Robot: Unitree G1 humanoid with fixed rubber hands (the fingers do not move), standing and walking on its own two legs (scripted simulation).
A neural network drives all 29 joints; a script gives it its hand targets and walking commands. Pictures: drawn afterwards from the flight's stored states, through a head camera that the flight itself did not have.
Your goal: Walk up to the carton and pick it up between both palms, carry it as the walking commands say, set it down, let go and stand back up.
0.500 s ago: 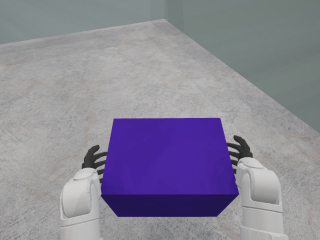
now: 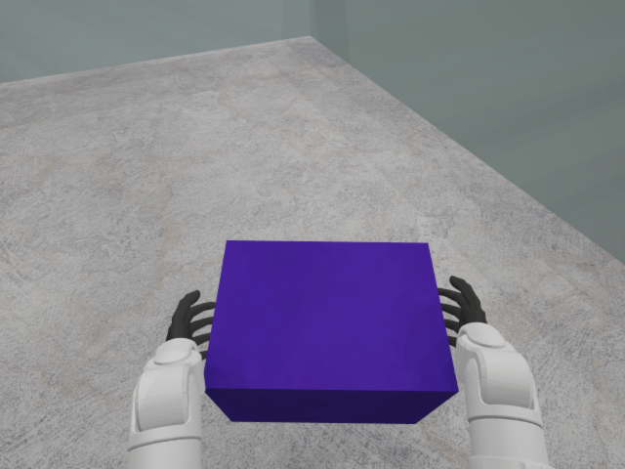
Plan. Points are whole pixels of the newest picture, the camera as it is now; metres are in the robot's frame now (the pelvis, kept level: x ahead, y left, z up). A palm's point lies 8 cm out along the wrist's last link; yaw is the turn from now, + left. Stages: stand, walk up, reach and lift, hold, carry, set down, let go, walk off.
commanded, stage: carry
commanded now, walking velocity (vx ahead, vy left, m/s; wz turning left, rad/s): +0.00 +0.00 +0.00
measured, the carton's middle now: (325, 336) +0.32 -0.01 -0.03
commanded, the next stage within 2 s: hold in 1.52 s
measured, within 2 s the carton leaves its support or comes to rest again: neither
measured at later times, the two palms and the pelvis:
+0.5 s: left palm (166, 345) +0.26 +0.20 +0.04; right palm (449, 323) +0.28 -0.17 +0.04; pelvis +0.01 +0.01 +0.01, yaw +1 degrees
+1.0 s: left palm (164, 337) +0.28 +0.21 +0.04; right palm (439, 319) +0.30 -0.16 +0.04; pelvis +0.03 +0.02 +0.00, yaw +1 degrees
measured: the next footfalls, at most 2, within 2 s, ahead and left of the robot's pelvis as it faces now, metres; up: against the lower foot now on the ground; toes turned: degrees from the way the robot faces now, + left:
none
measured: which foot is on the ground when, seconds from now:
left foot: down 0.00-1.00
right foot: down 0.00-1.00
